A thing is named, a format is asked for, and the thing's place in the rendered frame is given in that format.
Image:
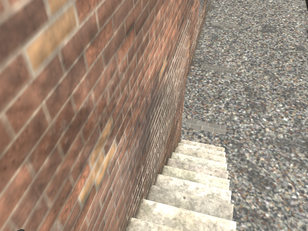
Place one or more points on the stairs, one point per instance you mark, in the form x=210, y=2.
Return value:
x=191, y=193

